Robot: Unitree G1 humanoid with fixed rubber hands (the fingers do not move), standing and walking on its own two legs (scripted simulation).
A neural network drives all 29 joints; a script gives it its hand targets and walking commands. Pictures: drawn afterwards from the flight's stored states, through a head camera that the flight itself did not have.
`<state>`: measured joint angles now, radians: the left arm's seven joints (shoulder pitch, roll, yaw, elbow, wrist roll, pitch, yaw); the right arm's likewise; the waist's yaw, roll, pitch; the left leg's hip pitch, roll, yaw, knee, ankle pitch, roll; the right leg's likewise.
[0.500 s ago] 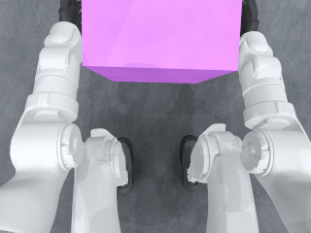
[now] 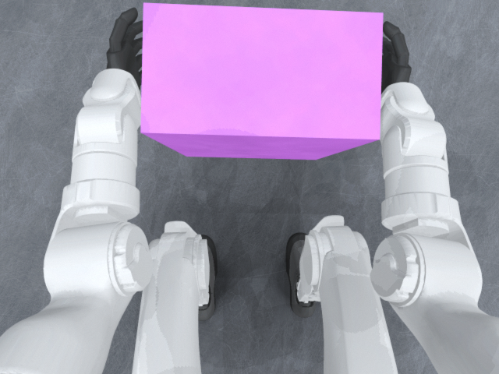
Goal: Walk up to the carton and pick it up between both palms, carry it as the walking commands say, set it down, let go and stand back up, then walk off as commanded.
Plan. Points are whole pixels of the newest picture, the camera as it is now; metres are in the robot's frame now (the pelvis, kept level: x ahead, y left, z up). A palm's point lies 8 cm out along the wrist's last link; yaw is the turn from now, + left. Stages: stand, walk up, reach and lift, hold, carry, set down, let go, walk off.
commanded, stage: reach and lift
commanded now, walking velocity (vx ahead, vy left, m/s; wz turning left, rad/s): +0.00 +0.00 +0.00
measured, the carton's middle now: (256, 105) +0.50 -0.01 -0.16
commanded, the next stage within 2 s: none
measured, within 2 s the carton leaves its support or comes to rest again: neither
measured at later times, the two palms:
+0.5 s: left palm (97, 61) +0.51 +0.18 -0.01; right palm (420, 75) +0.48 -0.18 -0.01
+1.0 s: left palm (57, 42) +0.49 +0.18 +0.06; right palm (473, 59) +0.47 -0.18 +0.06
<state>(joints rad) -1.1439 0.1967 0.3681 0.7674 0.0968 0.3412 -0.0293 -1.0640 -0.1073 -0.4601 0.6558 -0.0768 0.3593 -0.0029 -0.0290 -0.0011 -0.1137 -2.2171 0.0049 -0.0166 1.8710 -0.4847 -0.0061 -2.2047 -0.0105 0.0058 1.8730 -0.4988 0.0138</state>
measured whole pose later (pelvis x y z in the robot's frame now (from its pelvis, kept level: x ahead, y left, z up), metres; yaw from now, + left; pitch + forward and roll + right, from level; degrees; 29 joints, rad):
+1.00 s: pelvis +0.03 +0.00 +0.12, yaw +0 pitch +44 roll -1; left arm -0.88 0.07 0.43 0.61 0.20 0.40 -0.09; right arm -0.81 -0.01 -0.50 0.54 -0.16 0.40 0.08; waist -0.03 0.00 -0.24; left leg -1.80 0.00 -0.02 1.48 -0.45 0.00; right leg -1.78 0.00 0.01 1.47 -0.45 0.02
